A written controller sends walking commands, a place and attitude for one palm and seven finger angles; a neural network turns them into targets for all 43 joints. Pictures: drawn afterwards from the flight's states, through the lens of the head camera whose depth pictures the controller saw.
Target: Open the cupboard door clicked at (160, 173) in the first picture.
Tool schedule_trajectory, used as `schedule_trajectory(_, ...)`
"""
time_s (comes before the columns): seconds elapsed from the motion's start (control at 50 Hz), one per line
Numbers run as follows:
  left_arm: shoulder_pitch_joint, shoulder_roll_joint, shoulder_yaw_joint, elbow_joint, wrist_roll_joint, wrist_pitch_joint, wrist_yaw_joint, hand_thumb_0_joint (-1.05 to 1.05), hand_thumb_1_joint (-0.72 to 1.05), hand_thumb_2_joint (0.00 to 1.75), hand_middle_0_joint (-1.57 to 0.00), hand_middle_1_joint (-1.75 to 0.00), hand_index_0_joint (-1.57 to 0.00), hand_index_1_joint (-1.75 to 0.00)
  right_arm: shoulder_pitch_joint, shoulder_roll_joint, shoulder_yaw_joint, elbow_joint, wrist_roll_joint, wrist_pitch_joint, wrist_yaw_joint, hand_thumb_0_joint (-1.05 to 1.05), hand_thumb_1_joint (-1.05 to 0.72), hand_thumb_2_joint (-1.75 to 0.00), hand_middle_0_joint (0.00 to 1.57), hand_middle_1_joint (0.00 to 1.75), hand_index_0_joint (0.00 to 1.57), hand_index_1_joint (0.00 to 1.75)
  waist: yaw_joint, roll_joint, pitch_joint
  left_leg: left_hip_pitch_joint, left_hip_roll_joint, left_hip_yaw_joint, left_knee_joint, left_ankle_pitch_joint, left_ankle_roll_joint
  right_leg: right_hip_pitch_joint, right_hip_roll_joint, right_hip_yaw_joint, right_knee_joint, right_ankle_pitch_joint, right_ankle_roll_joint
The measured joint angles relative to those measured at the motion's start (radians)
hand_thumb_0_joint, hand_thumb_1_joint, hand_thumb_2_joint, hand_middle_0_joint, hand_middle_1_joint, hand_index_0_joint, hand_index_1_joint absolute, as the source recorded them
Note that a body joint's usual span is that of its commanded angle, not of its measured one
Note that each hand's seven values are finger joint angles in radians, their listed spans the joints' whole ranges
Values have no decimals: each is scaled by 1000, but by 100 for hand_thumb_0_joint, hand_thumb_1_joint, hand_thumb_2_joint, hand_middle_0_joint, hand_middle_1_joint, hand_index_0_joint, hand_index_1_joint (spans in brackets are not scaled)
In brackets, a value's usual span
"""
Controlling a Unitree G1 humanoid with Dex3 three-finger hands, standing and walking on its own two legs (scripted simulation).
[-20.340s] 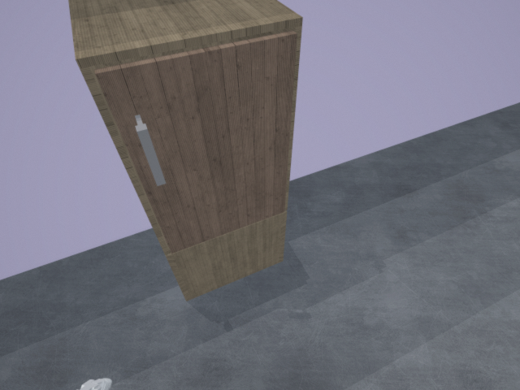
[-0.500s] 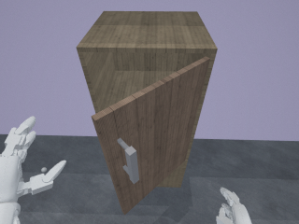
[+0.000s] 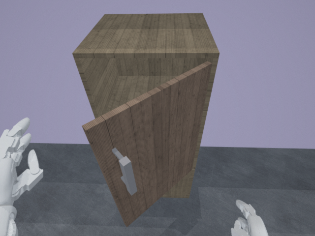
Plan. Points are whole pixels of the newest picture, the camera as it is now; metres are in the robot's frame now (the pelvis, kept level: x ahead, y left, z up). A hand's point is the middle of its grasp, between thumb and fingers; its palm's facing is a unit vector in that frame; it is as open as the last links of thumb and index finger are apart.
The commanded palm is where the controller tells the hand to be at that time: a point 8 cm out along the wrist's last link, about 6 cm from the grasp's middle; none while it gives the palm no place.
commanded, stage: draw the hand back to the body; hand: left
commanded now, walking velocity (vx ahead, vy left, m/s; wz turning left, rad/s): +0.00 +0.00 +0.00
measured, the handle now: (124, 172) +0.26 +0.13 +0.04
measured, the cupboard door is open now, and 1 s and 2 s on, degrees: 43 43 43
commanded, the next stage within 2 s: step back with the hand held close in 0.06 s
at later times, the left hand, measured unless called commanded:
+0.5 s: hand (23, 188) +0.15 +0.28 +0.14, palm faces +0.34 -0.82 -0.47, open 7.4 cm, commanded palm +0.10 +0.32 +0.17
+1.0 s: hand out of the picture +0.05 +0.30 +0.16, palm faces +0.43 -0.80 -0.42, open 7.4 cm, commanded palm -0.01 +0.35 +0.17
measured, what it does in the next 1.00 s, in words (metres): shifts its weight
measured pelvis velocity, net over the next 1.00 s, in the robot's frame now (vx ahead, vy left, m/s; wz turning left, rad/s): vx -0.14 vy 0.05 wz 0.04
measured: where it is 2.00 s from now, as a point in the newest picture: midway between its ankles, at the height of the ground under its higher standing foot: outside the picture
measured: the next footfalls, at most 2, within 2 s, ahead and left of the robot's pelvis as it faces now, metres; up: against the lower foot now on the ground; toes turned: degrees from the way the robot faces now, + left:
right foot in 1.42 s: -0.34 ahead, -0.06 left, +0.00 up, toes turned -6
left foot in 1.56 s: -0.15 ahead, +0.12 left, +0.00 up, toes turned -5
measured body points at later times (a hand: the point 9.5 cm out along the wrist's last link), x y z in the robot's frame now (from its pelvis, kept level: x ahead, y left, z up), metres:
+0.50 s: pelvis -0.04 +0.02 +0.00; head -0.03 +0.03 +0.45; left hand +0.13 +0.32 +0.17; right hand +0.14 -0.23 -0.08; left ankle -0.01 +0.12 -0.74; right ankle -0.04 -0.09 -0.74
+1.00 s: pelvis -0.14 +0.05 -0.02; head -0.13 +0.07 +0.43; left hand +0.02 +0.34 +0.18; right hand +0.03 -0.19 -0.09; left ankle -0.05 +0.13 -0.74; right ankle -0.09 -0.09 -0.74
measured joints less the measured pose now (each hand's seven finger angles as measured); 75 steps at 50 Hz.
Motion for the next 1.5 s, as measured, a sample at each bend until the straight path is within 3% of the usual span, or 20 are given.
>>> schedule_trajectory(0.2,-15,4,15,12,-4,-23,1,1,88,90,-21,-30,-21,-30,-9,-1,-6,8,2,-5,0,2,-90,-90,20,30,21,30,-3,12,8,12,4,-1,-11,15,-3,11,4,-1,-9,14,-3)
schedule_trajectory(0.32,-5,28,55,-5,15,-69,-2,1,88,90,-21,-30,-21,-30,-28,-5,-11,-20,3,44,14,2,-90,-90,20,30,21,30,-34,7,11,-73,14,-18,36,16,1,-44,16,-18,-20,42,4)
schedule_trajectory(0.5,93,63,45,-96,17,-63,9,1,88,90,-22,-30,-21,-30,-29,-13,-42,-62,13,93,2,2,-90,-90,20,30,21,30,-56,-32,35,-143,-6,13,42,54,26,-133,-8,8,17,70,33)
schedule_trajectory(0.64,85,110,102,-138,24,-101,30,1,88,90,-22,-30,-21,-30,-13,6,-33,-82,15,81,1,2,-90,-90,20,30,21,30,-62,-61,39,-191,-25,30,64,83,49,-197,-28,21,68,87,54)
schedule_trajectory(0.78,59,80,124,-120,58,-134,32,1,88,90,-22,-30,-21,-30,17,22,-21,-94,8,36,11,2,-90,-90,20,30,21,30,-70,-48,23,-277,-40,20,123,98,65,-221,-16,45,183,-10,57)
schedule_trajectory(0.88,62,50,111,-144,47,-147,35,1,88,90,-21,-30,-21,-30,6,29,-18,-64,5,15,23,2,-90,-90,20,30,21,30,-62,-31,49,-321,-21,7,134,105,48,-239,3,30,162,25,48)
schedule_trajectory(0.96,86,50,79,-185,42,-159,44,1,88,90,-22,-30,-21,-30,16,22,-23,-36,1,11,25,2,-90,-90,20,30,21,30,-60,-39,47,-360,-17,2,228,-28,16,-250,3,19,161,43,46)
schedule_trajectory(1.02,88,57,71,-203,45,-163,53,1,88,90,-22,-30,-21,-30,30,6,-33,-16,-2,16,20,2,-90,-90,20,30,21,30,-66,-40,22,-322,-12,0,253,-33,11,-270,0,15,184,39,58)
schedule_trajectory(1.06,59,72,86,-199,45,-164,56,1,88,90,-22,-31,-21,-30,25,3,-37,-11,-1,17,10,2,-90,-90,20,30,21,30,-68,-56,31,-321,-23,12,223,67,43,-287,-13,20,207,29,64)
schedule_trajectory(1.1,26,87,117,-174,50,-172,57,1,88,90,-22,-31,-21,-30,8,10,-40,-10,-8,5,4,2,-90,-90,20,30,21,30,-64,-60,49,-320,-21,24,198,89,72,-328,6,47,328,-61,59)
schedule_trajectory(1.16,-6,102,154,-140,55,-174,59,1,88,90,-22,-31,-21,-30,1,35,-43,-14,-21,-25,16,2,-90,-90,20,30,21,30,-75,-39,48,-320,-2,8,115,145,80,-364,55,55,573,-140,52)
schedule_trajectory(1.2,0,103,165,-151,48,-173,65,1,88,90,-22,-30,-21,-30,0,51,-37,-15,-19,-37,31,2,-90,-90,20,30,21,30,-68,-37,35,-322,16,11,52,193,75,-343,60,43,620,-168,50)
schedule_trajectory(1.3,52,83,123,-213,27,-160,62,1,89,90,-21,-30,-20,-30,-13,81,-15,-16,-19,-51,55,2,-90,-90,20,30,21,30,-57,-55,-13,-339,40,37,-93,300,61,-211,37,0,470,-245,34)
schedule_trajectory(1.36,57,87,96,-218,12,-158,50,1,89,90,-21,-30,-20,-30,-33,87,-7,-18,-26,-56,58,2,-90,-90,20,30,21,30,-58,-61,-28,-361,40,50,-161,366,45,-110,34,-30,252,-256,12)
schedule_trajectory(1.4,65,119,113,-225,3,-162,44,1,89,90,-21,-30,-21,-30,-55,92,-2,-28,-30,-49,60,1,-90,-90,20,30,21,30,-49,-88,-24,-396,31,82,-151,384,28,-45,13,-32,66,-182,-14)
schedule_trajectory(1.42,65,133,125,-229,0,-170,42,1,89,90,-21,-30,-21,-30,-71,90,1,-29,-29,-44,59,1,-90,-90,20,30,21,30,-40,-102,-13,-432,28,99,-92,352,15,-35,-5,-20,10,-130,-21)
schedule_trajectory(1.46,60,126,107,-220,0,-182,31,1,88,90,-22,-30,-21,-30,-80,70,0,2,-26,-29,47,1,-90,-90,20,30,21,30,-38,-61,12,-477,37,62,119,126,-13,-35,19,-18,37,-117,2)
schedule_trajectory(1.5,79,140,106,-226,6,-184,21,1,88,90,-22,-30,-21,-30,-39,63,1,30,-15,-20,39,1,-90,-90,20,30,21,30,-36,-75,-14,-473,3,50,314,-14,-23,-35,5,-5,59,-132,21)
